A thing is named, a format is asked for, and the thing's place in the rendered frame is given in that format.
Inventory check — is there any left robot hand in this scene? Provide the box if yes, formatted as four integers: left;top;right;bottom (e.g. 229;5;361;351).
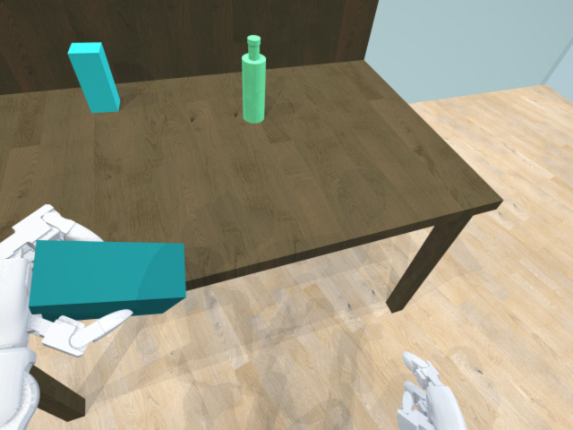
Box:
0;204;133;357

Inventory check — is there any robot left forearm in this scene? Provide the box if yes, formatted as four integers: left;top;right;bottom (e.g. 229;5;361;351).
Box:
0;348;40;430

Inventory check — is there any table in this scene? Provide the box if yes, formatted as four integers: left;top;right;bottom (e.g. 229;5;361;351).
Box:
0;0;504;422

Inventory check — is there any right robot hand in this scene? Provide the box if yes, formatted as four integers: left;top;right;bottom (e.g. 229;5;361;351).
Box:
398;351;467;430

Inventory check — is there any sponge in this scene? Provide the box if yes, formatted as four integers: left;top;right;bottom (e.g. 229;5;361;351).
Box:
29;240;186;323

